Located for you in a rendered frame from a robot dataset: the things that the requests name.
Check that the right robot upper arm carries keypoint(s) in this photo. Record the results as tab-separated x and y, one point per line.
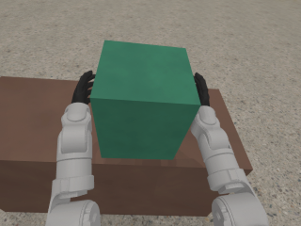
239	209

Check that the carton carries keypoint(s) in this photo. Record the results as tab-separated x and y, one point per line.
144	99

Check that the left robot upper arm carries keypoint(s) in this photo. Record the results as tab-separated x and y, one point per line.
78	213

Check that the left robot forearm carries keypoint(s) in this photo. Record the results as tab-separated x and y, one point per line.
73	156

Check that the right robot hand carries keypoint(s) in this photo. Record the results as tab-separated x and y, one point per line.
202	90

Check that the right robot forearm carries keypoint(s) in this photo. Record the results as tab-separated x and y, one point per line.
224	174

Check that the left robot hand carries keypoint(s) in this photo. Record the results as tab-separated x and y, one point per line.
82	90

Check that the pedestal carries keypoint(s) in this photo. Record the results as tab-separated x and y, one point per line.
30	123

